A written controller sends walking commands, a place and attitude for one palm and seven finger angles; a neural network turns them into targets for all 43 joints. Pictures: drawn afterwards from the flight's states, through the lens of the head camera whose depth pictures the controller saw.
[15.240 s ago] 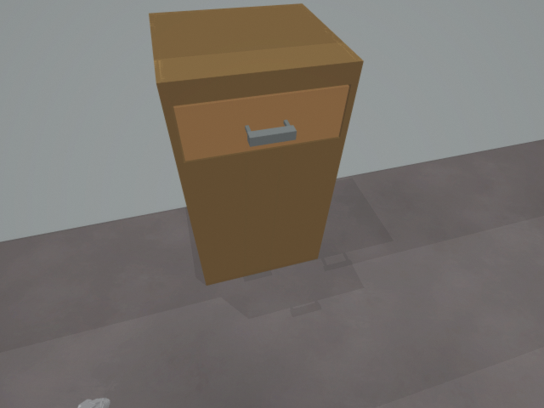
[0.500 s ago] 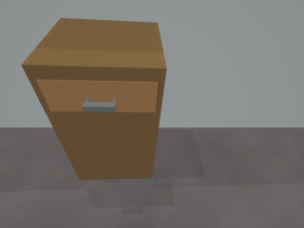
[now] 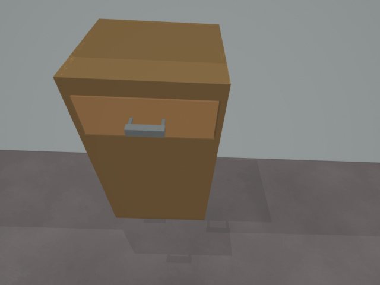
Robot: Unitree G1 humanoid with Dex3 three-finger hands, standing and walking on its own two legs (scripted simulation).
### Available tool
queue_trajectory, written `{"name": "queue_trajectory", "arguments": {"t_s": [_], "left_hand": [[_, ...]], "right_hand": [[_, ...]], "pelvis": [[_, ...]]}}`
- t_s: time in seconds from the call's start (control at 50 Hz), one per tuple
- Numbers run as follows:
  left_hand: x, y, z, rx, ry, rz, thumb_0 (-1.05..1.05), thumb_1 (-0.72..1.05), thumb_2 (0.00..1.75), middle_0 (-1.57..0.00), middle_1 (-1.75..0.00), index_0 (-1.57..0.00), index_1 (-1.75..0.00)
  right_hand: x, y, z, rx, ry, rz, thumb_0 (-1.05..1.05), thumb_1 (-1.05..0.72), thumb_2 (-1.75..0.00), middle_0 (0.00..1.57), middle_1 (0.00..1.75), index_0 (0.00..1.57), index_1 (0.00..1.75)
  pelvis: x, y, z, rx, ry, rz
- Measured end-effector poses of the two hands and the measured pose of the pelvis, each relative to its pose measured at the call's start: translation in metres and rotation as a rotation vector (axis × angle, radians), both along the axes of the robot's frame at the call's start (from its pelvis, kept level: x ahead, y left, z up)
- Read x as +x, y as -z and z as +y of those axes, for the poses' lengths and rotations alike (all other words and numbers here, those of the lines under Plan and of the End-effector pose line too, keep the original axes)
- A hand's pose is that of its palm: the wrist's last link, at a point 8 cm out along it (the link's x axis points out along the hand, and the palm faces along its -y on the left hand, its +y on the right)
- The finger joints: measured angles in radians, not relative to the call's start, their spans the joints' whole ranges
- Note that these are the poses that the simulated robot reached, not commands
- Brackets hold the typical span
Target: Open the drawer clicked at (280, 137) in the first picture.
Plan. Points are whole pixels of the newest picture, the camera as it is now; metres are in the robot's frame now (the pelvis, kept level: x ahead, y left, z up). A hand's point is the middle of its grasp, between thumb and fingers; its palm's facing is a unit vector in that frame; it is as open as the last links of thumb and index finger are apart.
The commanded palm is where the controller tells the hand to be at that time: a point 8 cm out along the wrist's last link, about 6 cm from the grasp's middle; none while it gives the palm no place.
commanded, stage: shuffle to correct the standing spot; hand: left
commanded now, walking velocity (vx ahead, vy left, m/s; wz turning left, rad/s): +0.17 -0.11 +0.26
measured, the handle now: (146, 125) +0.57 +0.18 -0.03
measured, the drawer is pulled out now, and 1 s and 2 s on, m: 0.00 0.00 0.00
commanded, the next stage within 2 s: come to a stop and stand still in 0.48 s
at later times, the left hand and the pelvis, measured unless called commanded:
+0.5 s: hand out of the picture +0.13 +0.20 -0.17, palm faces +0.02 -0.98 -0.19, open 7.3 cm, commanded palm none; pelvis +0.09 +0.01 +0.00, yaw +1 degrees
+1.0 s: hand out of the picture +0.15 +0.15 -0.19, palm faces +0.10 -0.98 -0.16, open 7.3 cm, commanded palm none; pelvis +0.09 -0.02 -0.01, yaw +2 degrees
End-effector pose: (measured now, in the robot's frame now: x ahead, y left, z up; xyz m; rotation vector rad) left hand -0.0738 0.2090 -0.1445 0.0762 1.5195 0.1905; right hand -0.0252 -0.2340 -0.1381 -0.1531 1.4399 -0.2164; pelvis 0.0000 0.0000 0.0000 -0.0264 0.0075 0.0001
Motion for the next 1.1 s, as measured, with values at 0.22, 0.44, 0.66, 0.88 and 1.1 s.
{"name": "queue_trajectory", "arguments": {"t_s": [0.22,0.44,0.66,0.88,1.1], "left_hand": [[0.034,0.031,0.002,-0.099,-0.029,0.017,0.01,0.91,0.90,-0.20,-0.30,-0.19,-0.30],[0.170,0.001,0.039,0.003,0.078,-0.182,0.02,0.94,0.90,-0.19,-0.30,-0.19,-0.30],[0.249,-0.006,-0.001,0.076,0.132,-0.292,0.01,0.92,0.90,-0.19,-0.30,-0.19,-0.30],[0.241,0.002,-0.023,0.039,0.062,-0.333,0.00,0.93,0.90,-0.20,-0.30,-0.20,-0.30],[0.170,0.006,0.004,0.022,0.017,-0.192,0.01,0.92,0.90,-0.20,-0.30,-0.20,-0.30]], "right_hand": [[0.093,0.006,0.028,-0.026,-0.081,-0.153,0.01,-0.91,-0.90,0.20,0.30,0.20,0.30],[0.091,-0.008,0.035,0.005,-0.011,-0.077,0.00,-0.91,-0.90,0.20,0.30,0.20,0.30],[0.100,0.019,-0.029,0.017,0.050,0.018,0.01,-0.90,-0.90,0.20,0.30,0.20,0.30],[0.161,0.006,-0.043,-0.011,-0.054,-0.106,0.01,-0.91,-0.90,0.19,0.30,0.19,0.30],[0.162,-0.009,-0.010,-0.017,-0.098,-0.187,0.00,-0.92,-0.90,0.20,0.30,0.20,0.30]], "pelvis": [[0.042,0.019,0.025,-0.004,-0.044,-0.014],[0.077,-0.004,0.017,0.009,-0.010,-0.008],[0.108,0.011,-0.032,0.011,-0.012,-0.007],[0.099,0.009,-0.038,0.004,-0.045,-0.012],[0.080,0.001,-0.014,0.014,-0.029,-0.016]]}}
